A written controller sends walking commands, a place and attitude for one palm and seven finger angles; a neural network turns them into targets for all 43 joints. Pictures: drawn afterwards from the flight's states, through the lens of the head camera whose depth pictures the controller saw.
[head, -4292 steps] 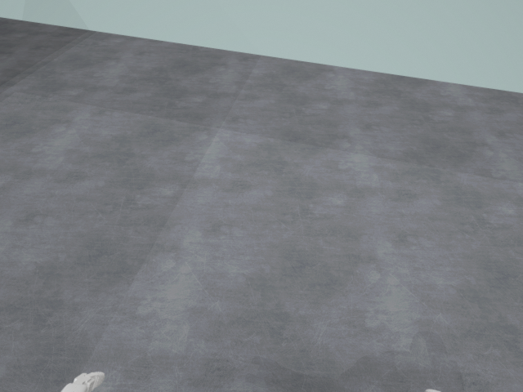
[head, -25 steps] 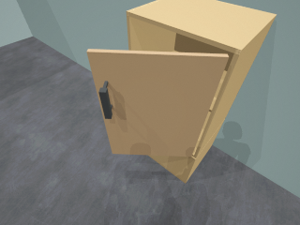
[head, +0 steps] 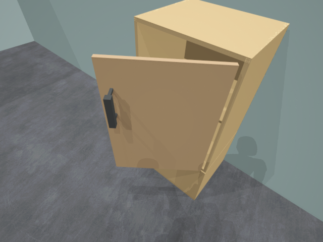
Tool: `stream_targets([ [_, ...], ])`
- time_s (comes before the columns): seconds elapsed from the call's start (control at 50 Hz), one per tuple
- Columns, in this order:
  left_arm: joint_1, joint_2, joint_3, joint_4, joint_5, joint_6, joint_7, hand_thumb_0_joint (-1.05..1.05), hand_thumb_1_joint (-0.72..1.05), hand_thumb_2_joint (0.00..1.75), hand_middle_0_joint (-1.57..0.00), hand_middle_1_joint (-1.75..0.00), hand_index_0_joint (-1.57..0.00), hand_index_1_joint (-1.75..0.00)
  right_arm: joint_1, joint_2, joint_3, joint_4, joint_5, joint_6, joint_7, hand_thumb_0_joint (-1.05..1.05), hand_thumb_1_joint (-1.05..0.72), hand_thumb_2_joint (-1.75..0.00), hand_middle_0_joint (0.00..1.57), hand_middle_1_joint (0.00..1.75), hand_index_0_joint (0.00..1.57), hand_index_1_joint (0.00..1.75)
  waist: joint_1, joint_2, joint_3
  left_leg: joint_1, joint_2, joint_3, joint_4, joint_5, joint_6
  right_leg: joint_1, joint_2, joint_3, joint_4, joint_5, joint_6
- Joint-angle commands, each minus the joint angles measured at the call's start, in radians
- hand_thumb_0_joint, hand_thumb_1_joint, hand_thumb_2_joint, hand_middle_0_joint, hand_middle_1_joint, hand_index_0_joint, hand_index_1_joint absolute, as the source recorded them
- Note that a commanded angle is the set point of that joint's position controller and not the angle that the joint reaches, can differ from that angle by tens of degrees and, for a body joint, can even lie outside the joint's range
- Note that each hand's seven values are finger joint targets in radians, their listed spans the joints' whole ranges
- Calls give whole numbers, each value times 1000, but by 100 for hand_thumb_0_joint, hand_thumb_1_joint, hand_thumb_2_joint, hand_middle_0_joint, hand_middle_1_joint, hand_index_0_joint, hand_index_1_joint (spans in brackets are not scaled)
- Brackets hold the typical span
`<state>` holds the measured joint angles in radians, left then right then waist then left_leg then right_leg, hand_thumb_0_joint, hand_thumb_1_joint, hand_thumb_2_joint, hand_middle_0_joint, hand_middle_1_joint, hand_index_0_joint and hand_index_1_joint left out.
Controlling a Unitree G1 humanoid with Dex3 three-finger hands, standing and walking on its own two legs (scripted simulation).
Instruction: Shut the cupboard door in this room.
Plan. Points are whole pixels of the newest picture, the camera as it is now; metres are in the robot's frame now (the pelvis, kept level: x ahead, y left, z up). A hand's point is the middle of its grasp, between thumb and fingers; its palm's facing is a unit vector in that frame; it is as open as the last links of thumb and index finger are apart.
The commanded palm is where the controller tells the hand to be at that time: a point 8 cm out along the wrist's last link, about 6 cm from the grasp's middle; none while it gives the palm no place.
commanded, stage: shuffle to correct the standing spot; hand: left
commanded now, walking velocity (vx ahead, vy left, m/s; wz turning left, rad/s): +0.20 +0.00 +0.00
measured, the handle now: (112, 108) +0.51 +0.20 +0.03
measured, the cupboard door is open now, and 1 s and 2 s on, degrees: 38 38 38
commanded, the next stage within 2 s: come to a stop and stand still in 0.22 s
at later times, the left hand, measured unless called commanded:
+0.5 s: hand out of the picture +0.04 +0.16 -0.19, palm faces +0.05 -0.99 -0.15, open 7.4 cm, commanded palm none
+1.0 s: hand out of the picture +0.05 +0.18 -0.17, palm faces +0.01 -0.97 -0.24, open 7.4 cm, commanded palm none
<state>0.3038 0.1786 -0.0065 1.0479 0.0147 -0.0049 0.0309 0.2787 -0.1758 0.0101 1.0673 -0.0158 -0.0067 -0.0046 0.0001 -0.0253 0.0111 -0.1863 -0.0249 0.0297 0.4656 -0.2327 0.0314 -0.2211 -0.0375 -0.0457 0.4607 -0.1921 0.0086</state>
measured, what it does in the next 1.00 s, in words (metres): stands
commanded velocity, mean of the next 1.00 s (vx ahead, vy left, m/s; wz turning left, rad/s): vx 0.00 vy -0.01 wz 0.00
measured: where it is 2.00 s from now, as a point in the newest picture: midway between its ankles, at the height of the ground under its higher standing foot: outside the picture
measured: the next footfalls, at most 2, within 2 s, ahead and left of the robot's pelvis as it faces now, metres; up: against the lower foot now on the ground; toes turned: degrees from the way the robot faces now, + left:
right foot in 1.34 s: -0.05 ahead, -0.12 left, +0.00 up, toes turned +0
left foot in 1.50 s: -0.08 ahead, +0.10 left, +0.00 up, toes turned +0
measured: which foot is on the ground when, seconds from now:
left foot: down 0.00-1.00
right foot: down 0.00-1.00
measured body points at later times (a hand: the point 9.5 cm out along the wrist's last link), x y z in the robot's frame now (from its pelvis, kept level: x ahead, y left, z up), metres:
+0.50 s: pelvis +0.07 +0.01 -0.01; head +0.07 +0.03 +0.44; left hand +0.04 +0.22 -0.17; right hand +0.04 -0.20 -0.16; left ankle +0.02 +0.10 -0.74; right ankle +0.04 -0.13 -0.74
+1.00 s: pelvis -0.02 -0.01 -0.01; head -0.04 -0.01 +0.44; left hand +0.05 +0.23 -0.15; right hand +0.05 -0.26 -0.15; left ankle +0.01 +0.10 -0.74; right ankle +0.04 -0.12 -0.74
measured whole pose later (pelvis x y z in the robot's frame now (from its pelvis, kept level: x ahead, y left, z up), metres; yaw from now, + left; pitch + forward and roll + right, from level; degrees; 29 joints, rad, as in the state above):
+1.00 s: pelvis -0.02 -0.01 -0.01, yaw -1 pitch -5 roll +0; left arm 0.27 0.20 0.00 0.93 0.02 0.03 0.03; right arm 0.22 -0.20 -0.04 0.97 -0.02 0.02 -0.01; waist -0.01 0.00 0.02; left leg -0.24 0.01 0.03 0.60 -0.29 0.02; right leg -0.27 -0.01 -0.06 0.57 -0.23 -0.02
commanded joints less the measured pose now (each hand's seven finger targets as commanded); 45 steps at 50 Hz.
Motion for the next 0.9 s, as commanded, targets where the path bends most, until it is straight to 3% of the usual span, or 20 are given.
stream_targets([
  [0.0, 72, 107, 25, -34, 9, -8, 0, 0, 90, 90, -20, -30, -20, -30, 38, -88, -22, -28, -7, -3, -5, 0, -90, -90, 20, 30, 20, 30, 9, -19, 115, -169, 60, -77, -96, -287, -7, -30, -86, 139, -143, -379, -58],
  [0.06, 88, 108, 35, -35, 8, -7, -2, 0, 90, 90, -20, -30, -20, -30, 58, -77, -24, -24, -8, -2, -5, 0, -90, -90, 20, 30, 20, 30, 4, -12, 148, -169, 45, -59, -55, -282, -3, -83, -94, 161, -149, -433, -76],
  [0.14, 108, 86, 39, -27, 7, -18, -7, 0, 90, 90, -20, -30, -20, -30, 91, -59, -24, -16, -4, -20, -8, 0, -90, -90, 20, 30, 20, 30, 1, -4, 122, -138, 64, -74, -62, -225, 12, -63, -77, 128, -98, -336, -85],
  [0.2, 106, 56, 35, -28, 11, -18, -9, 0, 90, 90, -20, -30, -20, -30, 115, -78, -31, -6, -1, -26, -10, 0, -90, -90, 20, 30, 20, 30, -4, 100, 144, -152, 121, -160, -158, -337, 35, -83, -32, 60, -9, -293, -70],
  [0.24, 117, 31, 30, -25, 16, -23, -13, 0, 90, 90, -20, -30, -20, -30, 126, -91, -37, 1, 4, -33, -15, 0, -90, -90, 20, 30, 20, 30, 2, 129, 154, -147, 178, -221, -208, -305, 69, -62, 2, -4, 68, -161, -62],
  [0.28, 128, 11, 27, -16, 16, -30, -13, 0, 90, 90, -20, -30, -20, -30, 132, -90, -37, 2, 4, -42, -22, 0, -90, -90, 20, 30, 20, 30, 9, 111, 133, -118, 191, -223, -181, -157, 86, -42, 5, -12, 86, -94, -64],
  [0.32, 159, 4, 27, -1, 11, -37, -9, 0, 90, 90, -20, -30, -20, -30, 133, -75, -32, 6, 7, -49, -27, 0, -90, -90, 20, 30, 20, 30, 18, 96, 92, -79, 171, -173, -116, 45, 81, -2, -9, -1, 69, -24, -65],
  [0.36, 189, 6, 27, 24, 4, -41, 1, 0, 90, 90, -20, -30, -20, -30, 131, -47, -23, 12, 10, -55, -37, 0, -90, -90, 20, 30, 20, 30, 23, 28, 48, -48, 127, -87, -4, 366, 48, 67, -48, 39, 57, 216, -65],
  [0.38, 203, 16, 26, 36, 1, -41, 8, 0, 90, 90, -20, -30, -20, -30, 137, -37, -19, 17, 11, -54, -42, 0, -90, -90, 20, 30, 20, 30, 18, -18, 30, -43, 109, -61, 33, 417, 26, 98, -70, 62, 58, 365, -65],
  [0.44, 177, 30, 24, 32, -7, -36, 23, 0, 90, 90, -20, -30, -20, -30, 146, -23, -21, 27, 18, -49, -54, 0, -90, -90, 20, 30, 20, 30, 3, -1, 3, -6, 107, -54, 21, 605, -6, 139, -95, 57, 72, 662, -38],
  [0.5, 151, 54, 38, 3, -8, -21, 34, 0, 90, 90, -20, -30, -20, -30, 137, -39, -38, 20, 21, -35, -61, 0, -90, -90, 20, 30, 20, 30, 2, 29, -25, 54, 121, -51, 43, 755, -8, 116, -90, 51, 104, 632, -27],
  [0.58, 87, 42, 51, -40, -2, 3, 33, 0, 90, 90, -20, -30, -20, -30, 114, -57, -60, 6, 15, -17, -62, 0, -90, -90, 20, 30, 20, 30, -3, 83, 4, 114, 169, -76, 27, 879, 24, 12, -50, 19, 120, 312, -15],
  [0.64, 63, 22, 55, -67, 1, 11, 26, 0, 90, 90, -20, -30, -20, -30, 83, -60, -67, -15, 8, -14, -58, 0, -90, -90, 20, 30, 20, 30, 2, 91, 28, 125, 194, -100, 6, 833, 60, -17, -25, 7, 82, 98, -13],
  [0.68, 69, 25, 58, -76, 1, 12, 23, 0, 90, 90, -20, -30, -20, -30, 61, -65, -68, -34, 7, -11, -55, 0, -90, -90, 20, 30, 20, 30, 10, 68, 33, 73, 184, -106, 5, 708, 53, 16, -33, 22, 54, 161, -20],
  [0.72, 83, 43, 56, -74, 1, 6, 23, 0, 90, 90, -20, -30, -20, -30, 43, -52, -60, -44, 8, -10, -52, 0, -90, -90, 20, 30, 20, 30, 17, 19, 6, -2, 139, -79, 15, 482, 22, 92, -77, 80, 40, 357, -41],
  [0.74, 67, 202, 34, -129, 14, 2, 32, 0, 90, 90, -20, -30, -20, -30, 29, -143, -67, -103, 0, -22, -38, 0, -90, -90, 20, 30, 20, 30, 6, -18, -7, 12, 99, -101, 13, 684, -3, 114, -46, 25, 96, 490, -28],
  [0.76, 74, 127, 44, -147, 9, 10, 34, 0, 90, 90, -20, -30, -20, -30, 5, -154, -92, -121, 8, -37, -36, 0, -90, -90, 20, 30, 20, 30, 10, -36, -87, 59, 152, -93, 62, 653, -2, 58, -58, 19, 129, 321, -25],
  [0.78, 52, 100, 44, -151, 10, 8, 33, 0, 90, 90, -20, -30, -20, -30, 13, -145, -96, -115, 4, -35, -37, 0, -90, -90, 20, 30, 20, 30, -5, 8, -150, 105, 168, -104, 67, 669, 9, 48, -44, 24, 130, 289, -38],
  [0.82, 38, 102, 38, -172, 3, 10, 26, 0, 90, 90, -20, -30, -20, -30, -25, -137, -88, -135, 4, -21, -36, 0, -90, -90, 20, 30, 20, 30, 6, 98, -110, 56, 170, -118, 43, 487, 29, 22, -39, 34, 79, 161, -43],
  [0.88, 21, 131, 35, -168, 7, 11, 14, 0, 90, 90, -20, -30, -20, -30, -75, -106, -71, -157, 0, 1, -23, 0, -90, -90, 20, 30, 20, 30, 8, 39, 45, -102, 103, -78, 23, 39, 9, -35, -76, 121, -29, 2, -65],
])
